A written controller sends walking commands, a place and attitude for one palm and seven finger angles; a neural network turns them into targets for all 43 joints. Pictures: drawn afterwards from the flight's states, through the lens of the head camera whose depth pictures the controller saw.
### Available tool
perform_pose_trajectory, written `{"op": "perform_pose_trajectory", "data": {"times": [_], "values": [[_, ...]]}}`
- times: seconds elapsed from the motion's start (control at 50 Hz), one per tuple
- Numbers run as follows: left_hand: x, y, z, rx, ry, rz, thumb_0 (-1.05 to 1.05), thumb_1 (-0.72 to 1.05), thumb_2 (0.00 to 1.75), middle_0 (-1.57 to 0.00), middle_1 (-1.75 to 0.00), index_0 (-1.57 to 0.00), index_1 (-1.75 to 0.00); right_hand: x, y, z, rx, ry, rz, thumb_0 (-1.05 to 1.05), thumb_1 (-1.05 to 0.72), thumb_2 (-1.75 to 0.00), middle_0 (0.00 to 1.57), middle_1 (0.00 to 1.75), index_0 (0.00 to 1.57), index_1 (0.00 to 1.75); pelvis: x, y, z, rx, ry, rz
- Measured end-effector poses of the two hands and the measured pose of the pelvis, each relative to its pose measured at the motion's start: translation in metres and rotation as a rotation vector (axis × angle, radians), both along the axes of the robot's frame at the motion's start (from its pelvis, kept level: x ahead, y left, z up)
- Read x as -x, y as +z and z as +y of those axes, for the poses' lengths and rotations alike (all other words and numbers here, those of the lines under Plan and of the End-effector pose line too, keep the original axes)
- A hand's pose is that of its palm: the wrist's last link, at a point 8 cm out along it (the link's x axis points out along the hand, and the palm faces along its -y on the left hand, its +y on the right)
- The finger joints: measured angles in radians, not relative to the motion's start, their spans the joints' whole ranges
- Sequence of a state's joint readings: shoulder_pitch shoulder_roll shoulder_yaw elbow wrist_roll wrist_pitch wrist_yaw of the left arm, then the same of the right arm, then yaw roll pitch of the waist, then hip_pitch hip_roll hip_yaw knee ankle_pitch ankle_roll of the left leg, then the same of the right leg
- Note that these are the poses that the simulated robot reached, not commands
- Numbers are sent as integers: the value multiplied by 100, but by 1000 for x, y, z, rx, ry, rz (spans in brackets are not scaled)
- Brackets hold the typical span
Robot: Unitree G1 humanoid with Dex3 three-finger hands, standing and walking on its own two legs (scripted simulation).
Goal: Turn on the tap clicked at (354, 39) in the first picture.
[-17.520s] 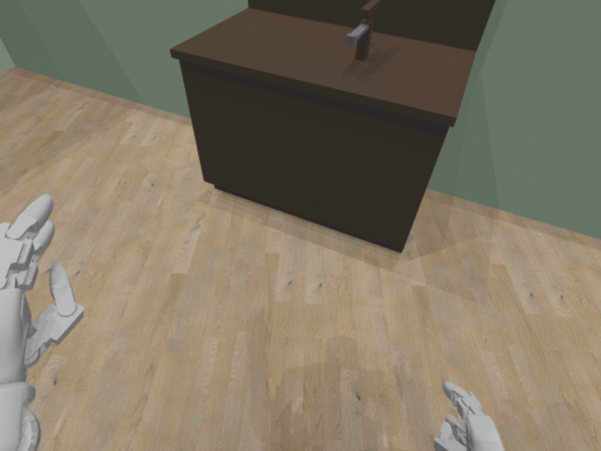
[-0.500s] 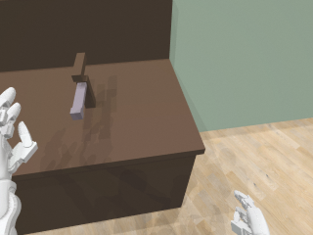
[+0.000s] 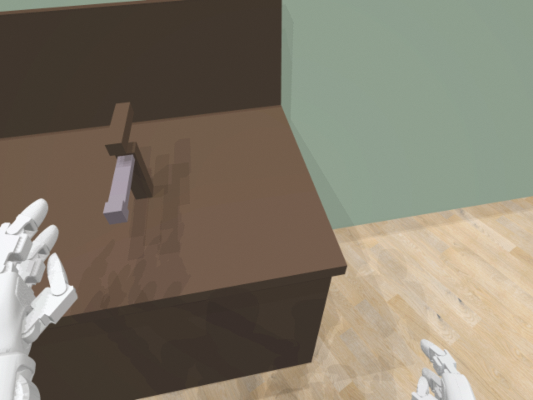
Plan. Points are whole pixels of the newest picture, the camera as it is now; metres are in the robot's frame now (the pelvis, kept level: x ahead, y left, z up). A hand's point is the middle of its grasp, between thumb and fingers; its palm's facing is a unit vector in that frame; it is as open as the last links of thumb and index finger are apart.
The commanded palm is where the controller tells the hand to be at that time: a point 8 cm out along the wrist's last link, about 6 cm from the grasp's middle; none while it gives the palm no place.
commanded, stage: turn the palm inward beside the body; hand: left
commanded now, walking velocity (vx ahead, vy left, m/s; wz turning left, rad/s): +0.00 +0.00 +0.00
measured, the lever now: (116, 212) +0.36 +0.30 +0.09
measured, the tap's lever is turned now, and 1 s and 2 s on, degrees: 0 0 0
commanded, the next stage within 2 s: reach beside the lever's end, fingers flat in 1.18 s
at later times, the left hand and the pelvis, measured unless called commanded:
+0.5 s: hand (54, 313) +0.17 +0.26 +0.15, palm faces +0.45 -0.88 -0.17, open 7.4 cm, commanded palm +0.11 +0.30 +0.15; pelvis -0.02 +0.03 +0.00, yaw +0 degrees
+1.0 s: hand (73, 320) +0.16 +0.24 +0.14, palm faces +0.47 -0.87 -0.14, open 7.4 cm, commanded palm +0.11 +0.28 +0.15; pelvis -0.02 +0.01 +0.00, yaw +1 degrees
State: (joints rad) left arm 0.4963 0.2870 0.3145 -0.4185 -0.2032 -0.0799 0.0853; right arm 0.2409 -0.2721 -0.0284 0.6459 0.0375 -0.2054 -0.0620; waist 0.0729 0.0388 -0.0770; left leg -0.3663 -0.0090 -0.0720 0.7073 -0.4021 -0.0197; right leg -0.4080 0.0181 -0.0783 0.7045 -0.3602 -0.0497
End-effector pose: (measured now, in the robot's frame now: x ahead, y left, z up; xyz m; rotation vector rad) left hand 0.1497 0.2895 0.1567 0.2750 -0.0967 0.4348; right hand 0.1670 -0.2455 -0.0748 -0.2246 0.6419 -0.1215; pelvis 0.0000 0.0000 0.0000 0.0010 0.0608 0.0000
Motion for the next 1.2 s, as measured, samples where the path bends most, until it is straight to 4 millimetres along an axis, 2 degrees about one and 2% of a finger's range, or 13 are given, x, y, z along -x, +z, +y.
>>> {"op": "perform_pose_trajectory", "data": {"times": [0.08,0.18,0.3,0.4,0.54,0.7,0.82,1.2], "values": [[-1,5,-4,-9,-25,-44,2,90,90,-20,-30,-21,-31,-4,4,17,-16,26,-35,2,-90,-90,20,30,20,30,2,0,6,1,-2,0],[3,10,3,6,-16,-46,2,90,90,-21,-30,-21,-31,-7,7,39,-51,45,-66,2,-90,-90,20,30,20,30,3,0,14,4,-7,-7],[14,-2,13,74,30,17,1,90,90,-20,-30,-21,-31,-9,10,56,-60,66,-75,2,-90,-90,20,30,20,30,8,2,21,8,-3,-22],[22,-9,10,92,38,28,2,90,90,-20,-30,-21,-31,-8,14,61,-43,89,-83,2,-90,-90,20,30,20,30,13,2,25,11,2,-31],[28,-4,4,94,20,3,2,90,90,-20,-30,-21,-31,-3,15,60,-39,87,-91,2,-90,-90,20,30,20,30,18,1,25,10,0,-38],[35,-13,1,146,56,59,2,90,90,-20,-30,-21,-31,2,13,53,-38,71,-81,2,-90,-90,20,30,20,30,21,2,20,9,3,-47],[35,-10,-7,151,62,45,2,90,90,-20,-30,-20,-31,3,11,46,-36,73,-79,2,-90,-90,20,30,20,30,21,2,14,9,9,-48],[23,-10,-22,158,74,58,2,90,90,-20,-30,-20,-31,-14,10,28,-35,74,-79,2,-90,-90,20,30,20,30,7,3,-1,7,15,-32]]}}
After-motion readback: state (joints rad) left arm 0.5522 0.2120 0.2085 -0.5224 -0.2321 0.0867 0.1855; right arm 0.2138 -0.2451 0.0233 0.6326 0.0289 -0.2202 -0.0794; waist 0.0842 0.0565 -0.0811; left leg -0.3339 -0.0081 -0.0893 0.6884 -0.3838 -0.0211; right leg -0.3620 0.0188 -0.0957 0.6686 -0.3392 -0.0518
